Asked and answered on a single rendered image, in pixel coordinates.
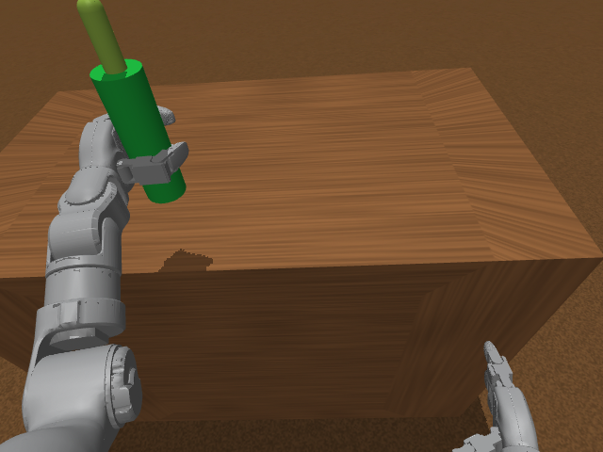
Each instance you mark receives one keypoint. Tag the right robot hand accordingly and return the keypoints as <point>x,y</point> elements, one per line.
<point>512,421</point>

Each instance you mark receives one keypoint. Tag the left robot hand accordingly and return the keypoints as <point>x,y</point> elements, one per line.
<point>100,145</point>

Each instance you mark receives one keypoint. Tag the bottle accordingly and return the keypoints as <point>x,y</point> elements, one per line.
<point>128,99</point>

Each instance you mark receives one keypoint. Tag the left robot arm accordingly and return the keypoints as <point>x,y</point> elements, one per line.
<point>77,401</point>

